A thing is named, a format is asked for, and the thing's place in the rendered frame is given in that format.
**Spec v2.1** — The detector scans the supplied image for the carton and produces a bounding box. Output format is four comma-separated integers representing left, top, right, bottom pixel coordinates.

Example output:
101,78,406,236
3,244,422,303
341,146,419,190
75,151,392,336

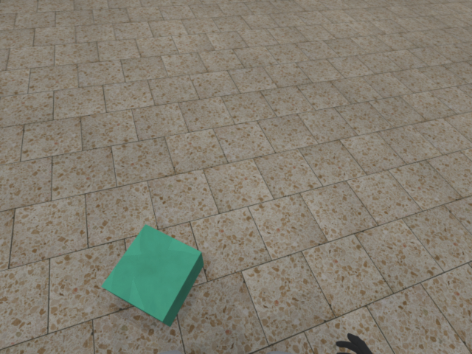
101,224,204,327

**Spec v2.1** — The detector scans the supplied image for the robot right hand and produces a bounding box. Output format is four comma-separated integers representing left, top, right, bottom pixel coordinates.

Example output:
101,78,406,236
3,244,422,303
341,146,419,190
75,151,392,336
336,333,373,354

